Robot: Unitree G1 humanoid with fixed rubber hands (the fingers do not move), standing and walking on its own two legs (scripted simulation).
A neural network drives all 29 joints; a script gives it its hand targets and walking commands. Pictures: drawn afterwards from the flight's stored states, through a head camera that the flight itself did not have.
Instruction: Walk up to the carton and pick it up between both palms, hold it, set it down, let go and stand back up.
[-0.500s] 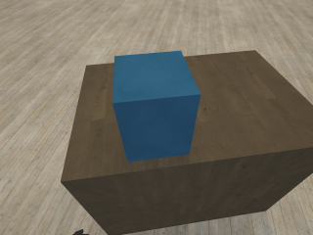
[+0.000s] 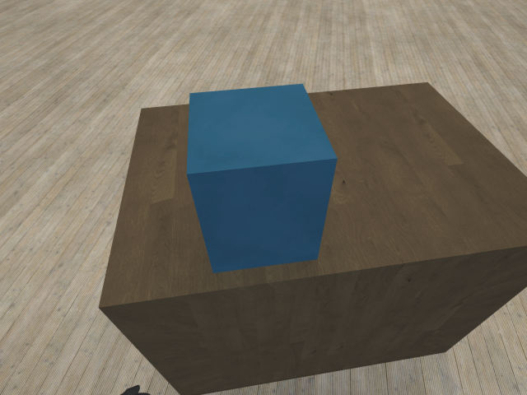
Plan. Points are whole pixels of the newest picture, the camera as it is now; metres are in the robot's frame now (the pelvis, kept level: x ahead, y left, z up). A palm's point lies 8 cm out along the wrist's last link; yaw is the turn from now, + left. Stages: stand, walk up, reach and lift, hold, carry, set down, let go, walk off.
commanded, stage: walk up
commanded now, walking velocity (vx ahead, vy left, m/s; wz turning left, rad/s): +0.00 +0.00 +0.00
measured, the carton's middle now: (256, 180) +0.48 +0.04 +0.07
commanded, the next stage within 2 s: none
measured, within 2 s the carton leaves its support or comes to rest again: neither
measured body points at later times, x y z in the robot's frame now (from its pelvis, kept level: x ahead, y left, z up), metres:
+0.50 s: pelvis -0.03 -0.07 -0.01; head +0.00 -0.07 +0.44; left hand +0.13 +0.19 -0.11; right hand +0.04 -0.35 -0.12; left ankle -0.04 +0.07 -0.71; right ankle +0.01 -0.18 -0.73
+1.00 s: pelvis -0.04 -0.08 +0.00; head -0.03 -0.06 +0.45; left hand +0.06 +0.21 -0.11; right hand +0.09 -0.33 -0.09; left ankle -0.04 +0.05 -0.73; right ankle +0.01 -0.18 -0.73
